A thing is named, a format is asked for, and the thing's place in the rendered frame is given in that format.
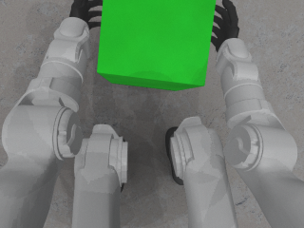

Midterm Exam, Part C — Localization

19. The robot right forearm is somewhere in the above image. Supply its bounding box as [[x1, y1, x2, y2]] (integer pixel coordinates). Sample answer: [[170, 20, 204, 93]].
[[215, 38, 289, 133]]

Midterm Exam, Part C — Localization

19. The carton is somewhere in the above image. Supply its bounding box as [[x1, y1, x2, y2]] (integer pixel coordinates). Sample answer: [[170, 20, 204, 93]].
[[97, 0, 217, 91]]

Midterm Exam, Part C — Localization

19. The left robot shin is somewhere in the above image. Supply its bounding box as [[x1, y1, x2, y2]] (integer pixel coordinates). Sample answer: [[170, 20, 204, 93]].
[[74, 124, 123, 185]]

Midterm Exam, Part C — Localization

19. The right robot upper arm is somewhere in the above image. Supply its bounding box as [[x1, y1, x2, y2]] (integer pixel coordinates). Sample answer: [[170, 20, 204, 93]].
[[223, 123, 304, 228]]

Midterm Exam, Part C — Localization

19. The left robot upper arm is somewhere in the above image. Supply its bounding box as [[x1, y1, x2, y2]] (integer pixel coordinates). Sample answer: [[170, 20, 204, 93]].
[[0, 104, 84, 228]]

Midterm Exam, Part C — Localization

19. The right robot hand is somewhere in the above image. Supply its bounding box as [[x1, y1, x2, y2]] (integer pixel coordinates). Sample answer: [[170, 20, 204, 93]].
[[210, 0, 239, 52]]

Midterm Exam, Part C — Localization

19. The left robot hand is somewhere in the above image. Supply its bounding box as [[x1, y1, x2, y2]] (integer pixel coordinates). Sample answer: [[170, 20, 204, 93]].
[[69, 0, 103, 30]]

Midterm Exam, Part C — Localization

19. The robot left forearm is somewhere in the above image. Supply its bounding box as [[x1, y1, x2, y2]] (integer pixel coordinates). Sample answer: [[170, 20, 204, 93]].
[[1, 17, 91, 151]]

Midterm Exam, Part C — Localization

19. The left robot thigh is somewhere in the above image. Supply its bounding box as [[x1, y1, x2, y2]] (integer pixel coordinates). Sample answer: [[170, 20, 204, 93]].
[[71, 133, 128, 228]]

